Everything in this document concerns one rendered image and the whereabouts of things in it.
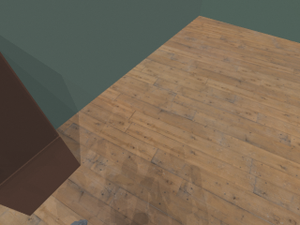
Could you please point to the cupboard door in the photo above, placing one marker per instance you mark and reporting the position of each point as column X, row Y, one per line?
column 23, row 132

